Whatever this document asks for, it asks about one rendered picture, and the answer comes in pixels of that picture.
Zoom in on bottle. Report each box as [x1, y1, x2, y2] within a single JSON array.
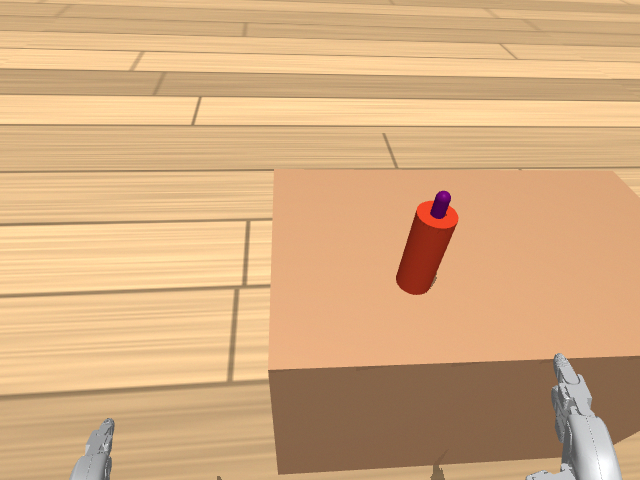
[[396, 191, 459, 295]]

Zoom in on left robot hand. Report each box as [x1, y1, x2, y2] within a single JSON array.
[[69, 418, 114, 480]]

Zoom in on right robot hand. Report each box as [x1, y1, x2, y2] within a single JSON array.
[[526, 353, 622, 480]]

